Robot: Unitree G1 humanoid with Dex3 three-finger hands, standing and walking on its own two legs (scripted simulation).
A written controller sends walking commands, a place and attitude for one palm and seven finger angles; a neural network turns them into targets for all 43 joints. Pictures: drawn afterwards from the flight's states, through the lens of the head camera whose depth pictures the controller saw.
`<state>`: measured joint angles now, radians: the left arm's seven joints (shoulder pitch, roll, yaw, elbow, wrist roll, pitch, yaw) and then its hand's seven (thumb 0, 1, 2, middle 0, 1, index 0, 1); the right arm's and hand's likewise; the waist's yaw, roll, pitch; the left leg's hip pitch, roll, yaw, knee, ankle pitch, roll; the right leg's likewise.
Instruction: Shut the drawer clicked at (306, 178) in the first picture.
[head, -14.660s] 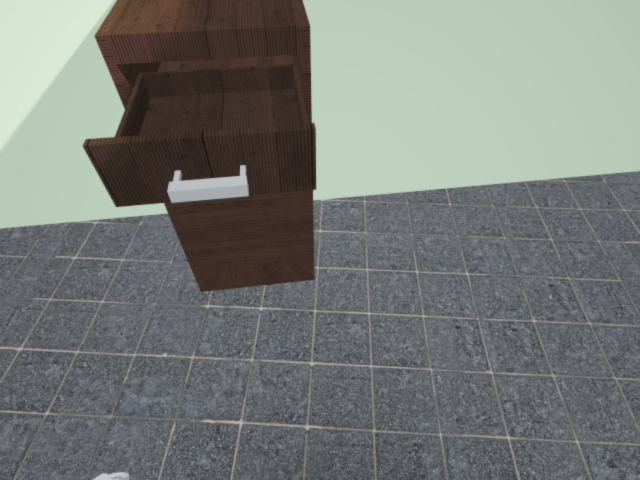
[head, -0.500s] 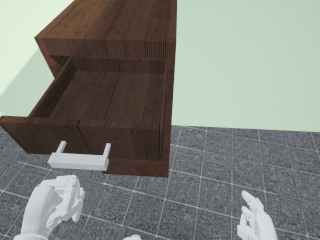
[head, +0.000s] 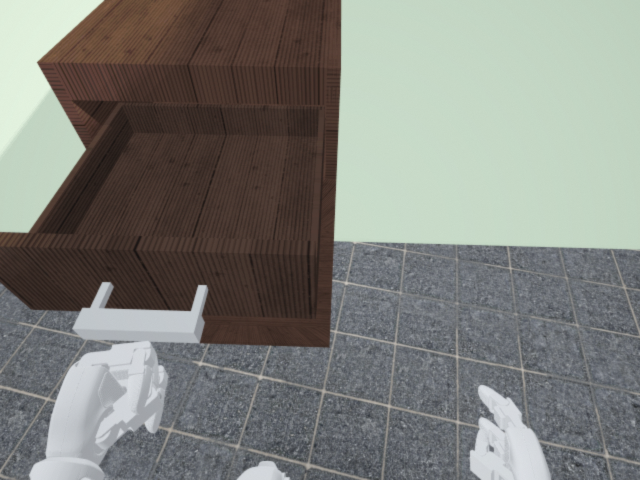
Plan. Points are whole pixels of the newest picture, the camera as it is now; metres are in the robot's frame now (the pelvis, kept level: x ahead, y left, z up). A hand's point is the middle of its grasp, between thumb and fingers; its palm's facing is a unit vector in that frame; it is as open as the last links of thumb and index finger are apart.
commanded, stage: bring the fist close to the handle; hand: left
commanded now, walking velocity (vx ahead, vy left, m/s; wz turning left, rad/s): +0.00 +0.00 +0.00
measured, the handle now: (147, 308) +0.30 +0.22 +0.08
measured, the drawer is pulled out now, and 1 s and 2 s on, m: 0.29 0.24 0.11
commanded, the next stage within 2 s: push the drawer shut in 0.08 s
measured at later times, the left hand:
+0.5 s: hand (161, 378) +0.22 +0.18 +0.07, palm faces +0.01 -1.00 -0.08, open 3.1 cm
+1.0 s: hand (167, 334) +0.27 +0.19 +0.07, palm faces -0.01 -1.00 -0.06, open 2.9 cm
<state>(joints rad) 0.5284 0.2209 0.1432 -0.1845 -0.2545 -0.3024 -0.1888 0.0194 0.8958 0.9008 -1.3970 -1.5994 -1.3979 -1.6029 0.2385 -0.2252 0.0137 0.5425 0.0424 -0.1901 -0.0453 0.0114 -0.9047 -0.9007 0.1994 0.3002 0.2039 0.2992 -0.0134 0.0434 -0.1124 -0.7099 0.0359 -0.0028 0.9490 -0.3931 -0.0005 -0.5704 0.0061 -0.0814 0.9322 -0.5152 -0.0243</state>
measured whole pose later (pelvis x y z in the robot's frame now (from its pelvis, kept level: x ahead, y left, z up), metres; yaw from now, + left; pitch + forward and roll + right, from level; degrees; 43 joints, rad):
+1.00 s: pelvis -0.02 +0.00 +0.00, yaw +1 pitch +8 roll -2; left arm 0.06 0.28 0.17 0.21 -0.26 -0.30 -0.24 -0.03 0.74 0.93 -1.40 -1.60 -1.40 -1.60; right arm 0.22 -0.26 0.04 0.62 0.05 -0.19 -0.08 0.01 -0.90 -0.90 0.20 0.30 0.20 0.30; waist -0.01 0.04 -0.07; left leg -0.70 0.03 -0.02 0.90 -0.34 0.00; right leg -0.56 0.01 -0.10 0.90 -0.47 -0.03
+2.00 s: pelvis -0.01 +0.00 +0.01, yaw -1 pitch +11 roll -2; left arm -0.49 0.36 0.27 0.80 -0.20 -0.35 -0.25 -0.01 0.74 0.90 -1.40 -1.60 -1.40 -1.60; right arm 0.30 -0.27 0.03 0.65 0.04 -0.05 -0.04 0.01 -0.91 -0.90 0.20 0.30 0.20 0.30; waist -0.07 0.02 -0.07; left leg -0.76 0.05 0.00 0.90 -0.34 0.00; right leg -0.63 0.02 -0.07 0.89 -0.46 -0.03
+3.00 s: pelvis -0.02 +0.01 -0.01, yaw -3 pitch +20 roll -4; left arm -0.95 0.53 0.39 1.23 -0.06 -0.38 -0.20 0.00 0.72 0.93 -1.40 -1.60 -1.40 -1.60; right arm 0.40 -0.27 0.04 0.67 -0.01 0.02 -0.01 0.00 -0.91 -0.90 0.20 0.30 0.20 0.30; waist -0.18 0.03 -0.09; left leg -0.99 0.06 0.00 1.01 -0.37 0.02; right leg -0.85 0.04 -0.07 0.97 -0.47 -0.01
